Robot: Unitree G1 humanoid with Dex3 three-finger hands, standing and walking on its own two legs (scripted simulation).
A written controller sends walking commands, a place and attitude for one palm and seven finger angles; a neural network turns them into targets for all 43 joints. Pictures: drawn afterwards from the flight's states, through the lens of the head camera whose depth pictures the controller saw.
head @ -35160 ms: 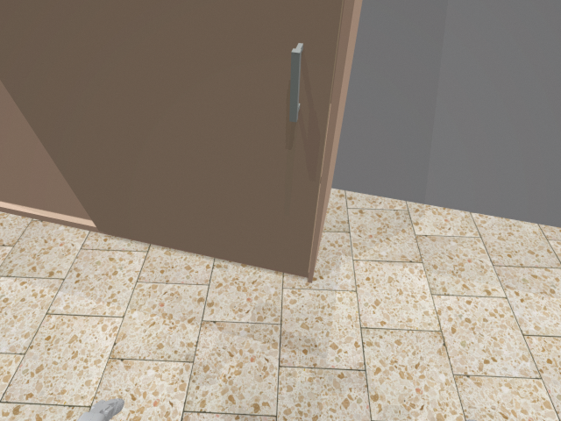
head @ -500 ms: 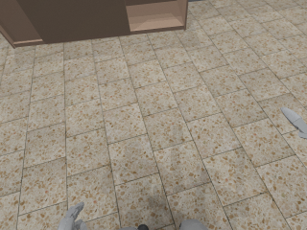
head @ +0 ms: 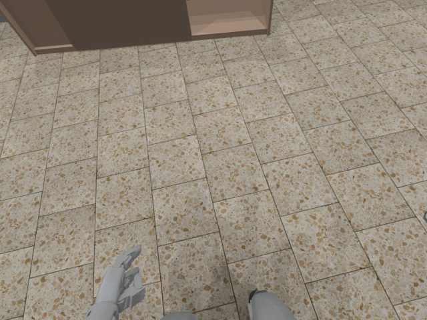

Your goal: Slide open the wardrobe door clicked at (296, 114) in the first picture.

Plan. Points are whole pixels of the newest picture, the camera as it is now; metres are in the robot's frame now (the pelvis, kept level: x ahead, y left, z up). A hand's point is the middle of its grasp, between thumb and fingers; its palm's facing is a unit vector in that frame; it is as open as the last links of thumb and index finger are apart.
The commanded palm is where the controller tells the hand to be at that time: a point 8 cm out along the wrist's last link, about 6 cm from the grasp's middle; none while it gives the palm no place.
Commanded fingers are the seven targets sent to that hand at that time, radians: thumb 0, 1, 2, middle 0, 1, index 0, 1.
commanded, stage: step back with the hand held close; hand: right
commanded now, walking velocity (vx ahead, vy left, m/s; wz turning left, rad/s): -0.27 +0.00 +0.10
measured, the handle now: out of the picture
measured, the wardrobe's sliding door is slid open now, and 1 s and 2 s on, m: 0.58 0.58 0.58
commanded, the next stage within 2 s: stop stepping back and stand still in 0.54 s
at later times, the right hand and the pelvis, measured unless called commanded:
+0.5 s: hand out of the picture +0.12 -0.26 +0.17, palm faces +0.22 +0.89 -0.41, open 7.4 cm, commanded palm +0.06 -0.30 +0.18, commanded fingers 0.00 -0.90 -0.90 0.20 0.30 0.20 0.30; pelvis -0.11 -0.04 +0.01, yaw +7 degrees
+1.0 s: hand out of the picture -0.03 -0.27 +0.16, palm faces +0.31 +0.89 -0.34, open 7.4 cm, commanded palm -0.10 -0.32 +0.18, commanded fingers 0.00 -0.90 -0.90 0.20 0.30 0.20 0.30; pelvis -0.25 -0.05 +0.01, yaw +3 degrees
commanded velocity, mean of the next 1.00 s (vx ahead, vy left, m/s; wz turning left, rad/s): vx -0.12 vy -0.03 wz -0.02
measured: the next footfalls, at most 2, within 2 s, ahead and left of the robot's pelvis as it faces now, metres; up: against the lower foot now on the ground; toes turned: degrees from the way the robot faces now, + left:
left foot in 0.04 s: -0.01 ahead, +0.10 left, +0.00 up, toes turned +2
right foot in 0.28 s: +0.02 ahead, -0.12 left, +0.00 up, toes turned +6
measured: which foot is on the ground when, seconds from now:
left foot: up 0.00-0.02, down 0.04-0.32, up 0.34-0.60, down 0.62-1.00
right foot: down 0.00-0.12, up 0.14-0.26, down 0.28-0.66, up 0.68-0.98, down 1.00-1.00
